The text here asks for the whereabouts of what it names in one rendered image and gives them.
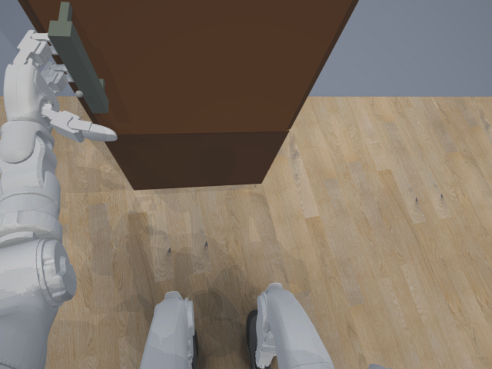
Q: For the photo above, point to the robot right shin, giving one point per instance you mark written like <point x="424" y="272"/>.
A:
<point x="266" y="348"/>

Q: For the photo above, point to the handle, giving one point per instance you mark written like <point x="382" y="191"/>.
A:
<point x="70" y="49"/>

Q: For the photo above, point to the robot right foot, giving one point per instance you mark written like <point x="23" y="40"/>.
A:
<point x="252" y="339"/>

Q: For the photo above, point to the robot left upper arm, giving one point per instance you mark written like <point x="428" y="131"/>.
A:
<point x="36" y="277"/>

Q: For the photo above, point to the robot left forearm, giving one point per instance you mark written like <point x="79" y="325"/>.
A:
<point x="30" y="193"/>

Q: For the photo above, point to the cupboard door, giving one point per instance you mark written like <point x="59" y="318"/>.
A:
<point x="201" y="66"/>

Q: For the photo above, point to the robot left hand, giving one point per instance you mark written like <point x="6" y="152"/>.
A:
<point x="26" y="92"/>

